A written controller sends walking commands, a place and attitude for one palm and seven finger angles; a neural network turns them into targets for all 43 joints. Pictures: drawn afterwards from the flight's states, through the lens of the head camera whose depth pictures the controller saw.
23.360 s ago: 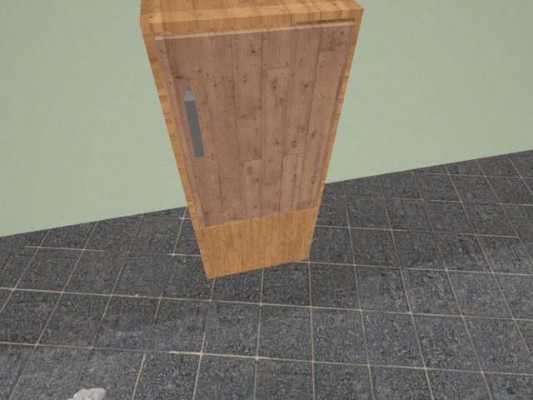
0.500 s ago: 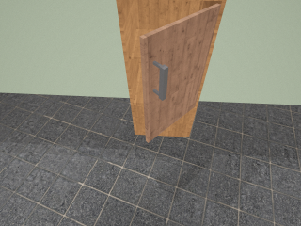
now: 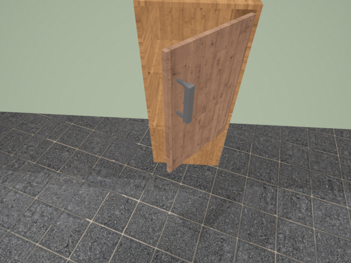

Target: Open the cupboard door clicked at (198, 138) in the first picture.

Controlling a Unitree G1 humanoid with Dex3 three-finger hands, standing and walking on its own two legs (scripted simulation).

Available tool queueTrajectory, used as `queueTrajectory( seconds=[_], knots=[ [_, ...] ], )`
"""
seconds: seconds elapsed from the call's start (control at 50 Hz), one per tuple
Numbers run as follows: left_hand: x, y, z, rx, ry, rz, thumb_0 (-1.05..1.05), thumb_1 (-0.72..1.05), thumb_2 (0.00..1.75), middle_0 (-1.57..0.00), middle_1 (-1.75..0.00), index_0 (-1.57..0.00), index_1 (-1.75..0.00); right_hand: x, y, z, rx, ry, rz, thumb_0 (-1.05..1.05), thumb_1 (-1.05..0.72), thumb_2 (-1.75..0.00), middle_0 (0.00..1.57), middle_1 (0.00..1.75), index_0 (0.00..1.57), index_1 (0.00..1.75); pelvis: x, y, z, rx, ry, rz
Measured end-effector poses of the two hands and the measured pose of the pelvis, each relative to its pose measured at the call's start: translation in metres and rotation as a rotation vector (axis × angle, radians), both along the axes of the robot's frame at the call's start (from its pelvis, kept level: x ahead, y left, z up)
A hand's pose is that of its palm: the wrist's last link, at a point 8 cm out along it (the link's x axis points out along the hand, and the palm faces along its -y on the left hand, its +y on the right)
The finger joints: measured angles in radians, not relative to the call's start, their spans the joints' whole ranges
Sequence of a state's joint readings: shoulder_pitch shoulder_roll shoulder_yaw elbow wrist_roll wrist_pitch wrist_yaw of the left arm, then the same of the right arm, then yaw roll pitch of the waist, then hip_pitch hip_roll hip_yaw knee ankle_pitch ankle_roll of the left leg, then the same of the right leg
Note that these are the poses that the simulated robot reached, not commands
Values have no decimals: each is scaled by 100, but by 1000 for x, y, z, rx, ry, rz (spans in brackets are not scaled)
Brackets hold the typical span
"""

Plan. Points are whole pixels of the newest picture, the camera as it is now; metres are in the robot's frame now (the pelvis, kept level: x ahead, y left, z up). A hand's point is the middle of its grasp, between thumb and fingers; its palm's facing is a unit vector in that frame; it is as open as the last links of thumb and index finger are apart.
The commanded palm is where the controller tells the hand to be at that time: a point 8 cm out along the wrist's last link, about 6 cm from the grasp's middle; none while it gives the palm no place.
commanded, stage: look to check the result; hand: left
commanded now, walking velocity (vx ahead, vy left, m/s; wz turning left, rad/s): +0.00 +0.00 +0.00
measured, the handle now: (183, 101) +0.57 +0.01 +0.04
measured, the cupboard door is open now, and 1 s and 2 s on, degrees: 46 46 46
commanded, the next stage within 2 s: walk to a spot facing it in 0.56 s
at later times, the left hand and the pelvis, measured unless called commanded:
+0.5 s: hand out of the picture +0.01 +0.15 -0.17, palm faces +0.05 -0.98 -0.18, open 7.4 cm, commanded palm none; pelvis +0.02 -0.01 +0.00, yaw +0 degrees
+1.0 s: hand out of the picture +0.04 +0.17 -0.18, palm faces -0.04 -0.98 -0.21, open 7.4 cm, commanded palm none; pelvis +0.01 -0.01 -0.01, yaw -7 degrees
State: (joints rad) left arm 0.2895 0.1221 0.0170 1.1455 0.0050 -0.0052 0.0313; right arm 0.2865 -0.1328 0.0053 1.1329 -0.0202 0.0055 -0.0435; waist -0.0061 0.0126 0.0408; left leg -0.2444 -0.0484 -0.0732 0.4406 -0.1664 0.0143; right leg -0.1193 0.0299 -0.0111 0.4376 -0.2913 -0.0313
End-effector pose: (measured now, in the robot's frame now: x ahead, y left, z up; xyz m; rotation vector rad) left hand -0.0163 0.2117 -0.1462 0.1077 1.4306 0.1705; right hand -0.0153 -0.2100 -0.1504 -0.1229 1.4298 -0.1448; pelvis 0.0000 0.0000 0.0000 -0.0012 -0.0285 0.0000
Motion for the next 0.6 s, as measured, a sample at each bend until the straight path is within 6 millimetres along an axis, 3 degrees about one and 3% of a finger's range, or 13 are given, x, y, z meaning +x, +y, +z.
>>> queueTrajectory(
  seconds=[0.24,0.6],
  knots=[
    [3,1,3,15,31,3,0,91,89,-20,-30,-20,-30,16,-6,-1,0,6,13,1,-91,-90,20,30,20,30,11,-3,1,4,2,-2],
    [24,-12,1,-3,1,-4,0,90,89,-20,-30,-20,-30,32,-16,2,-17,-3,15,1,-92,-90,20,30,20,30,22,-10,1,7,2,-4]
  ],
)
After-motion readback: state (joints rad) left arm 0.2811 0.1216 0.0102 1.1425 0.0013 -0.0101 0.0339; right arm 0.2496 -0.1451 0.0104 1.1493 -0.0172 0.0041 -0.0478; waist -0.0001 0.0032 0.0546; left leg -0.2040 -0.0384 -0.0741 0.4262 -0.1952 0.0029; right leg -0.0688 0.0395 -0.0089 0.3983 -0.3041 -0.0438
